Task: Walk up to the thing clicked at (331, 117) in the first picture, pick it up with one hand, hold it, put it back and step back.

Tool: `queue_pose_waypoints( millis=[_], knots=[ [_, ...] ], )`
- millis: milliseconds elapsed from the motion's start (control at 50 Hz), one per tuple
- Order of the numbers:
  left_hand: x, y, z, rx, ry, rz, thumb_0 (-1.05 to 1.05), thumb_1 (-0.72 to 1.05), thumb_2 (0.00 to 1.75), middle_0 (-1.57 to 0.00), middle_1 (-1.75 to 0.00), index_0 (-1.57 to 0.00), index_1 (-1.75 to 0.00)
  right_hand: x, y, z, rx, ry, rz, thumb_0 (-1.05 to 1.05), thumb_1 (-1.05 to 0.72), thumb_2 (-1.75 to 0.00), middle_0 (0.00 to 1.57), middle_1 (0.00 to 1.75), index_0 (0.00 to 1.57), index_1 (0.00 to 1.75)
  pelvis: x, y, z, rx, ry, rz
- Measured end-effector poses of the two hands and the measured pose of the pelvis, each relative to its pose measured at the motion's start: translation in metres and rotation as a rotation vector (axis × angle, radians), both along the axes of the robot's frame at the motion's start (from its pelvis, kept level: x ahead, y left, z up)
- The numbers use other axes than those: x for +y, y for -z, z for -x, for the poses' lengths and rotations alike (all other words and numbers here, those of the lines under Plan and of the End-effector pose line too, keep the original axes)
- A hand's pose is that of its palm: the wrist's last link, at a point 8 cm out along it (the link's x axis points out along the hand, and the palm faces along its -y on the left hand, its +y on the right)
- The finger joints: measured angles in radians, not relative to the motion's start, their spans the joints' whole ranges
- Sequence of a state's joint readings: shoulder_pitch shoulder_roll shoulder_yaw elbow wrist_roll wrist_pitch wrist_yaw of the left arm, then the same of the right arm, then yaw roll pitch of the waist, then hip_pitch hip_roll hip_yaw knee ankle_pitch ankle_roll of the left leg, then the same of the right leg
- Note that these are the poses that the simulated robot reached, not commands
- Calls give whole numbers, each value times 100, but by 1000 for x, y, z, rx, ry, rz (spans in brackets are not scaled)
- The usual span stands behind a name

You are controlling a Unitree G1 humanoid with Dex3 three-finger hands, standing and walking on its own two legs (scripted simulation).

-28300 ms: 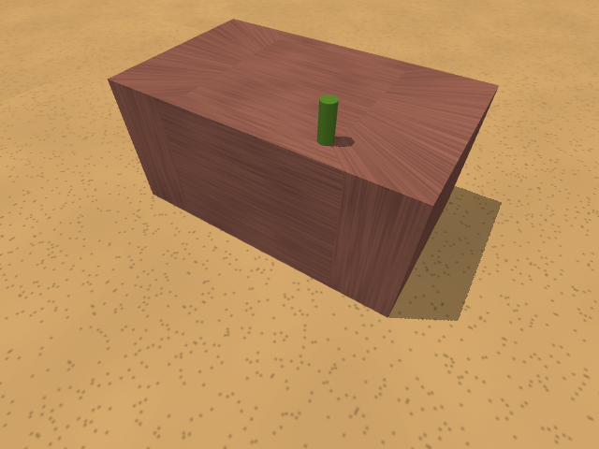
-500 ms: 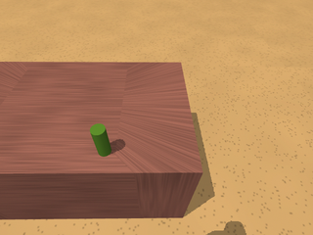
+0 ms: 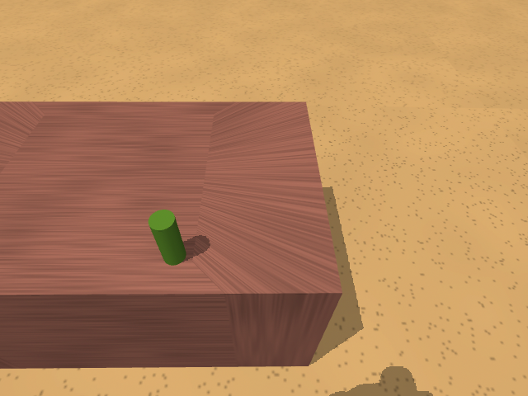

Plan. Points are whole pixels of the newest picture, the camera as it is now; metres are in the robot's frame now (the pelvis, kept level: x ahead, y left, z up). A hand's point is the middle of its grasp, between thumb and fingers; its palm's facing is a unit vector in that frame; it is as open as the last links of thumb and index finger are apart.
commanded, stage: stand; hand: left
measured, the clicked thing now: (168, 238) +0.46 +0.21 -0.11
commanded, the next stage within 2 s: step back in 0.54 s
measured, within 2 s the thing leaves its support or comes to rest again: neither
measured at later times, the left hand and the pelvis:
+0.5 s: hand out of the picture +0.07 +0.25 -0.16, palm faces -0.03 -0.94 -0.34, open 7.3 cm; pelvis +0.00 +0.00 +0.00, yaw +0 degrees
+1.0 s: hand out of the picture +0.07 +0.30 -0.18, palm faces -0.03 -0.93 -0.36, open 7.3 cm; pelvis -0.07 +0.04 -0.02, yaw -1 degrees
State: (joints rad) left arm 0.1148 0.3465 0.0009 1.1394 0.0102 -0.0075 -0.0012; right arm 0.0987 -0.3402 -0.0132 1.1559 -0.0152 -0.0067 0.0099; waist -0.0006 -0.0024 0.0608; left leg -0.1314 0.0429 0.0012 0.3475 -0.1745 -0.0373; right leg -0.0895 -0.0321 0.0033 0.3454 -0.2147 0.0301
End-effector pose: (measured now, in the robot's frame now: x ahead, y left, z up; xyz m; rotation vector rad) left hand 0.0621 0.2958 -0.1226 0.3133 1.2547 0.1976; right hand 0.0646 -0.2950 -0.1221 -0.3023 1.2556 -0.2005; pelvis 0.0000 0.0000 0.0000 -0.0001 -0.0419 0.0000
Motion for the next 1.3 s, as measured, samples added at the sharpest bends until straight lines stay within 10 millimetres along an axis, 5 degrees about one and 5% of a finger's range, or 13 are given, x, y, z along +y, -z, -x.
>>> queue_pose_waypoints(
  millis=[540,680,840,940,1100,1300],
  knots=[
    [-1,-1,-4,-6,4,-3,0,91,90,-20,-30,-20,-30,-3,-1,-1,1,0,2,1,-90,-90,20,30,20,30,-2,0,-2,1,1,1],
    [13,5,-2,-19,-16,-21,0,90,90,-20,-30,-21,-30,-11,3,2,0,7,28,1,-90,-90,20,30,20,30,2,9,19,10,-1,15],
    [47,23,-8,-58,23,-31,0,90,90,-20,-30,-21,-30,-1,6,32,9,11,91,1,-90,-90,20,30,20,30,32,27,43,14,-4,13],
    [55,21,-10,-98,28,-32,0,91,90,-20,-30,-20,-30,17,-5,64,44,-1,99,1,-90,-90,20,30,20,30,37,20,61,14,-1,38],
    [48,22,39,-37,63,-13,0,91,90,-20,-30,-20,-30,19,-11,82,-40,9,103,1,-90,-90,21,30,21,30,37,17,91,20,57,22],
    [24,10,124,7,70,-44,0,91,90,-20,-30,-21,-30,-3,15,117,-117,36,43,1,-90,-90,20,30,20,30,18,26,143,-12,82,7]
  ],
)
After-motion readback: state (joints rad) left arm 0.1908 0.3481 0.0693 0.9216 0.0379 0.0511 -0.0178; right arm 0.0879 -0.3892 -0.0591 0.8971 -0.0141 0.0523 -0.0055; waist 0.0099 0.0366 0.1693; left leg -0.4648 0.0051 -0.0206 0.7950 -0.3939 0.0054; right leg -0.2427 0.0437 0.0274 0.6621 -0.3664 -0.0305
